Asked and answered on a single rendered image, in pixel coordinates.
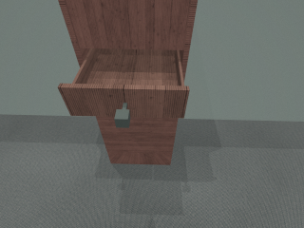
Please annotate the drawer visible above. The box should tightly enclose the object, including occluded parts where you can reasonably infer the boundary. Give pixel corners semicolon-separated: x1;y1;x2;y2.
58;48;190;119

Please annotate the cabinet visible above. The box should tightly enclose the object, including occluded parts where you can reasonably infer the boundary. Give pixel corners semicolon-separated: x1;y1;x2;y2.
58;0;198;165

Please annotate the handle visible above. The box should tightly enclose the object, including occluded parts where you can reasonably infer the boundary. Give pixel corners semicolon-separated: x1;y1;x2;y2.
114;103;131;128

